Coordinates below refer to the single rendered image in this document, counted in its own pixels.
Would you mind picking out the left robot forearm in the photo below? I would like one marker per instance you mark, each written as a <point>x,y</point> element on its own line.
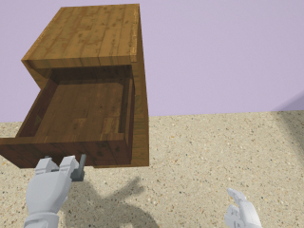
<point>42,220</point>

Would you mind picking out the drawer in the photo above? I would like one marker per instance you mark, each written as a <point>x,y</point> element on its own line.
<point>80,110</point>

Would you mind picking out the cabinet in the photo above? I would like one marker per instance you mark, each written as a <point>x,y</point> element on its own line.
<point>94,36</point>

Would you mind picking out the handle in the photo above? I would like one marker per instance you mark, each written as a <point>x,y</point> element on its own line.
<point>78,174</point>

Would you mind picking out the robot left hand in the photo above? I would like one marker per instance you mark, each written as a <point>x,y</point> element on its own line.
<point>47,191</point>

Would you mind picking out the robot right hand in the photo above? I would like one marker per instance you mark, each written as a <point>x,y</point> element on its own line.
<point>243,215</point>

